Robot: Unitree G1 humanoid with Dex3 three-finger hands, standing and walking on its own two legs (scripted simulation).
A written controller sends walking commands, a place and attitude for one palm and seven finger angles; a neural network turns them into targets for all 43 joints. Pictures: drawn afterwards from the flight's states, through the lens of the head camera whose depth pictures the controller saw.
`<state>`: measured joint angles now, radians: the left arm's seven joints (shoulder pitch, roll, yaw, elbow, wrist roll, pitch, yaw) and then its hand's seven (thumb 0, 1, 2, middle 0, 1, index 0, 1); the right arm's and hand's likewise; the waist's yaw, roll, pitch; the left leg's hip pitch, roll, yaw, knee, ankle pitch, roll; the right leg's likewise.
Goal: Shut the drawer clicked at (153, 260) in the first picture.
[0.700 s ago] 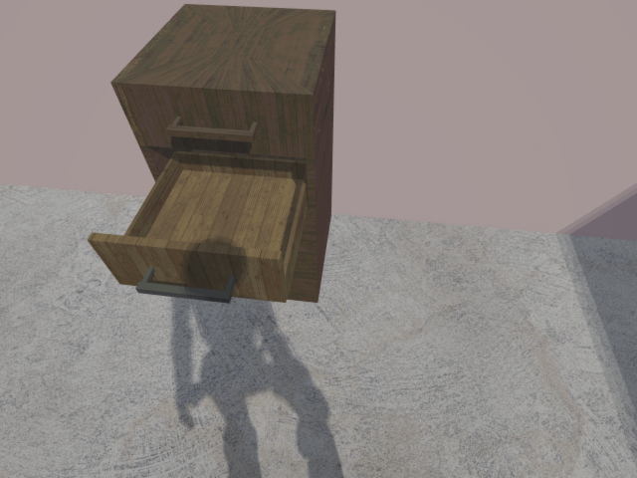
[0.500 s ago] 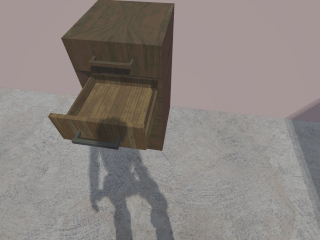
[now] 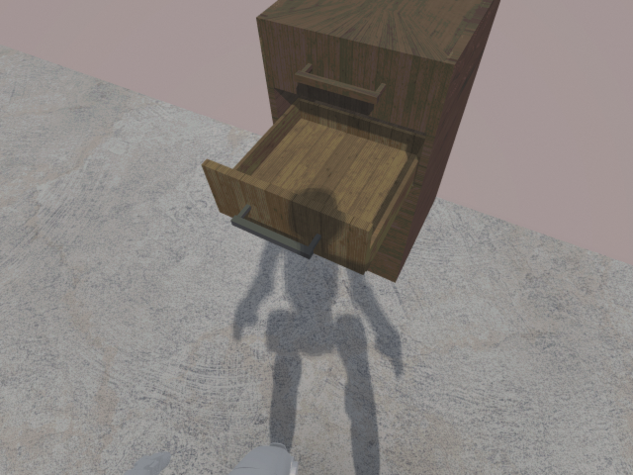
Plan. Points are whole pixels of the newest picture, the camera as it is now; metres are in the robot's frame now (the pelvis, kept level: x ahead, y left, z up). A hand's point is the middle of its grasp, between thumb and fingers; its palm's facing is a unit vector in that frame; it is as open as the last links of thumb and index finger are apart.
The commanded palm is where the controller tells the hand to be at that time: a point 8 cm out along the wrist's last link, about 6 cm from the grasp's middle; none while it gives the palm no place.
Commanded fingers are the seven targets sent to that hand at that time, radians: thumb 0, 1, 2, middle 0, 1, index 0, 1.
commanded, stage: stand and wait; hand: left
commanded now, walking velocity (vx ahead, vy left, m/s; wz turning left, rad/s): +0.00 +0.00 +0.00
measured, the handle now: (275, 230) +0.58 +0.12 -0.18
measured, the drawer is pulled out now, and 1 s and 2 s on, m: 0.30 0.30 0.30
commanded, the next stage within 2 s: look at it before walking up in 0.94 s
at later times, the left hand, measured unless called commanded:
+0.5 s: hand out of the picture +0.01 +0.16 -0.17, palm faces +0.10 -0.98 -0.20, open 7.4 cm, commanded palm none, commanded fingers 0.00 0.90 0.90 -0.20 -0.30 -0.20 -0.30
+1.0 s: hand out of the picture +0.08 +0.18 -0.16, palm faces +0.06 -0.97 -0.22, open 7.3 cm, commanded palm none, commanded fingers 0.00 0.90 0.90 -0.20 -0.30 -0.20 -0.30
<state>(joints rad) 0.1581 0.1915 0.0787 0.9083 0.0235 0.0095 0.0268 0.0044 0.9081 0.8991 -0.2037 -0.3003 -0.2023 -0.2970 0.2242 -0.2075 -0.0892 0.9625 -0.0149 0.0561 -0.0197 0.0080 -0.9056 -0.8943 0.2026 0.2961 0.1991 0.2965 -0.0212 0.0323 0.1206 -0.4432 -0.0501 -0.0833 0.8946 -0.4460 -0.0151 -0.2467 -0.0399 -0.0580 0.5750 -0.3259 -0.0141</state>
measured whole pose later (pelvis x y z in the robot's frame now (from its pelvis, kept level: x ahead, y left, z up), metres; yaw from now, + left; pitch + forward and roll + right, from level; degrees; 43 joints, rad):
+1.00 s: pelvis +0.04 +0.00 +0.01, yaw +1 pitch -1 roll +0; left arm 0.19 0.16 0.04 1.11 0.00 0.00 0.03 0.00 0.91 0.90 -0.20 -0.30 -0.20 -0.30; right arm 0.29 -0.12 -0.02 1.14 -0.01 0.00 -0.05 0.01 -0.91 -0.89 0.20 0.30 0.20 0.30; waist -0.02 0.01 0.08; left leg -0.13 0.04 0.00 0.39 -0.24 -0.04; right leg -0.08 0.01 -0.03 0.39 -0.29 -0.02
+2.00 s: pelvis +0.02 -0.01 -0.01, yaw -8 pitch +0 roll +1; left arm 0.19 0.20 0.11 1.03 0.02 0.06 -0.01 0.01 0.91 0.90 -0.20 -0.30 -0.20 -0.30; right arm 0.21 -0.17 -0.08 1.02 -0.02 0.03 -0.06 0.01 -0.91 -0.89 0.20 0.30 0.20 0.30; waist 0.01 0.00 0.12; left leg -0.25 0.10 0.13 0.59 -0.32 -0.06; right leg -0.29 0.05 0.07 0.65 -0.36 -0.04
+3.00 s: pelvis +0.06 -0.06 +0.00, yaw -21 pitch +0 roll +1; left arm 0.17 0.16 0.06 0.99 0.02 -0.02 -0.02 0.01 0.91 0.90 -0.20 -0.30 -0.20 -0.30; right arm 0.40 -0.15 -0.02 1.08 -0.02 0.00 -0.02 0.01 -0.91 -0.89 0.20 0.30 0.20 0.30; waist -0.02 0.00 0.09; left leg -0.24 0.00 0.02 0.60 -0.39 0.00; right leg -0.22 -0.02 -0.05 0.53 -0.32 -0.04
